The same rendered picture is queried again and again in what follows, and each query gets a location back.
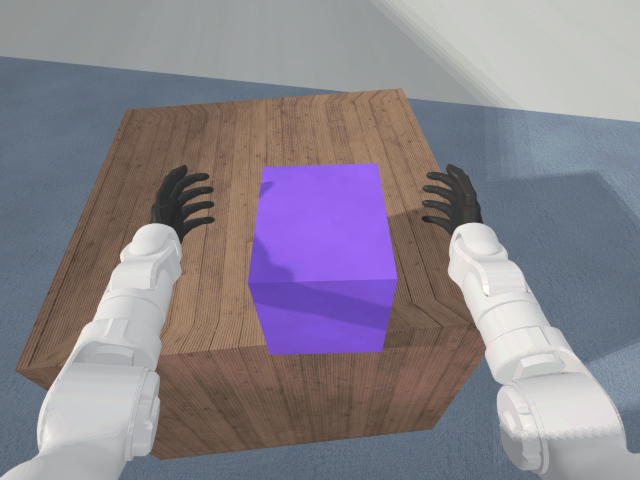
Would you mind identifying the robot right upper arm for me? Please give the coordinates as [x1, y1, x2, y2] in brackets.
[497, 372, 640, 480]

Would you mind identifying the right robot hand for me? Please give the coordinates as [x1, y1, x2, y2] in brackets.
[422, 164, 483, 238]

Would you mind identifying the robot left upper arm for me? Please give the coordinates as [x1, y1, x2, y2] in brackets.
[0, 363, 160, 480]

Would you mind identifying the pedestal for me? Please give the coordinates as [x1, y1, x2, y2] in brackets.
[14, 88, 487, 460]

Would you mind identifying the robot right forearm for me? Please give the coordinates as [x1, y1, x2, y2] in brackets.
[448, 223, 627, 448]

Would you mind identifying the left robot hand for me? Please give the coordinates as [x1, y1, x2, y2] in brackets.
[149, 165, 215, 245]

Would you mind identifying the robot left forearm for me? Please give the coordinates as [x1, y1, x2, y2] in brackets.
[37, 223, 182, 452]

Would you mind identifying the carton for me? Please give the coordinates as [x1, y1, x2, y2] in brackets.
[248, 163, 398, 355]

